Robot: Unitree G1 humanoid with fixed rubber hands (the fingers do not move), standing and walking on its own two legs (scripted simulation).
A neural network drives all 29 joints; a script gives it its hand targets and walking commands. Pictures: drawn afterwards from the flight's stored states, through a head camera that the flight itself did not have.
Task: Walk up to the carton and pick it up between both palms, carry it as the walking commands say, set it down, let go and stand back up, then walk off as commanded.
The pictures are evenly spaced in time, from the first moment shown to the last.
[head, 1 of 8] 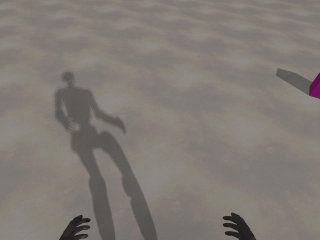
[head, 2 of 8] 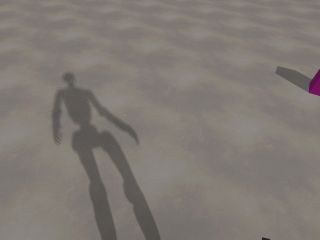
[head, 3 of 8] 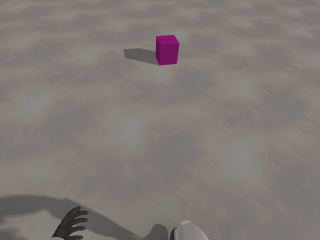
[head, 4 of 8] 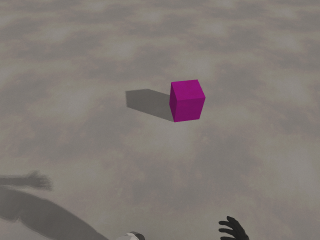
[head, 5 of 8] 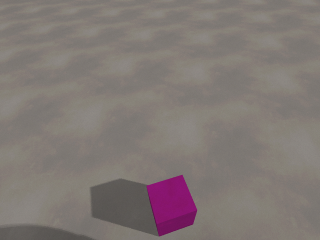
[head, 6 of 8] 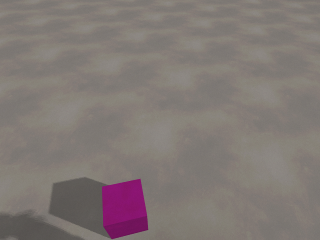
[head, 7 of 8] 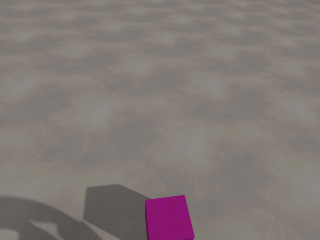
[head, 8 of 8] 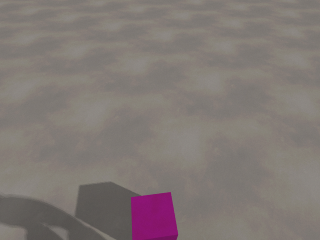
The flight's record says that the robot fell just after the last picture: no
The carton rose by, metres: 0.00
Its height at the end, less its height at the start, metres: +0.00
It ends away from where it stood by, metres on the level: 0.00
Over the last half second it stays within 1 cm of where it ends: yes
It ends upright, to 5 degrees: yes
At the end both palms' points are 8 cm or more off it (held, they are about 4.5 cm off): yes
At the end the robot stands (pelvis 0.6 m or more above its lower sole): yes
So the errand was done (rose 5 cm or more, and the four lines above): no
